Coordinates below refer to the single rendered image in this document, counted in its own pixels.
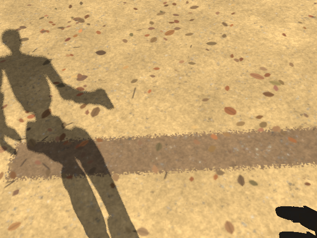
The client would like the robot right hand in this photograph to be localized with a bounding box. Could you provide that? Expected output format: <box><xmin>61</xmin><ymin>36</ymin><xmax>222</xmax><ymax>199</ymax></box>
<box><xmin>275</xmin><ymin>205</ymin><xmax>317</xmax><ymax>238</ymax></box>

